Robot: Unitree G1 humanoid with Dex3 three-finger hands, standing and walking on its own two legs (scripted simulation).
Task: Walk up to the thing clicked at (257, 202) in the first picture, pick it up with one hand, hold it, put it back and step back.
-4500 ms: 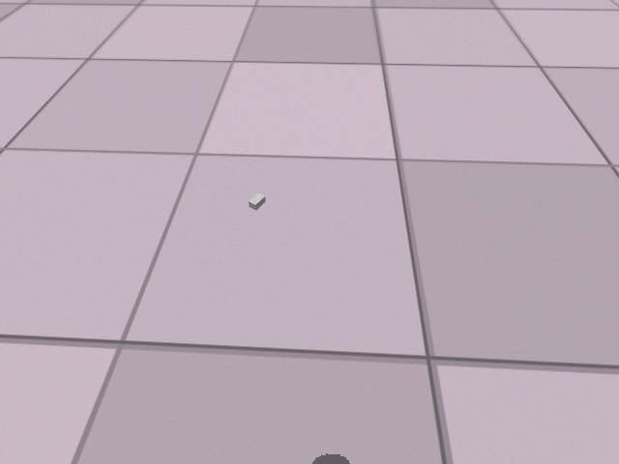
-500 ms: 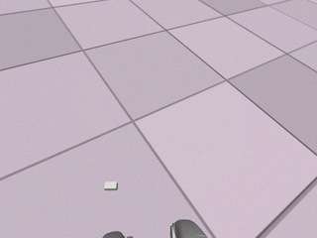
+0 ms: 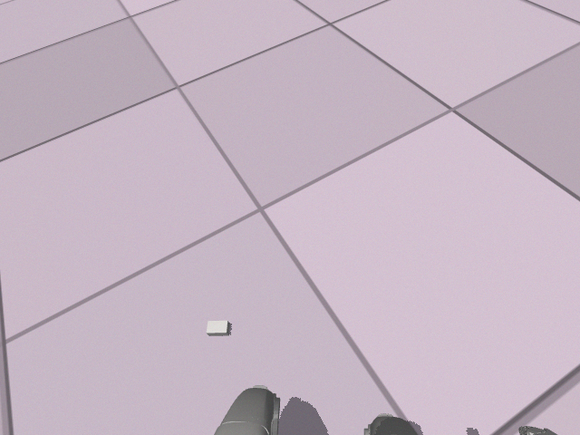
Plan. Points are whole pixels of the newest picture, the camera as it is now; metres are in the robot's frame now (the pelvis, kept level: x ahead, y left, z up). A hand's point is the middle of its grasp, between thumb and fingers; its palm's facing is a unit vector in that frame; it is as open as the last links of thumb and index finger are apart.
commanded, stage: walk up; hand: left
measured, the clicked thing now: (218, 328) +0.49 +0.35 -0.73
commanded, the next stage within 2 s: stand in 1.66 s
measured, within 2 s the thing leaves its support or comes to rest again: neither
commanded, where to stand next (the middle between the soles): +0.11 +0.08 m, yaw +1 degrees
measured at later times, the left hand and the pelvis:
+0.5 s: hand out of the picture +0.06 +0.35 -0.15, palm faces +0.02 -0.91 -0.40, open 7.4 cm; pelvis +0.00 +0.07 +0.00, yaw +3 degrees
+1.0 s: hand out of the picture +0.09 +0.33 -0.12, palm faces +0.01 -0.94 -0.35, open 7.4 cm; pelvis +0.00 +0.07 +0.03, yaw +1 degrees
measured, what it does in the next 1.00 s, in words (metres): steps on the spot: left foot, then right foot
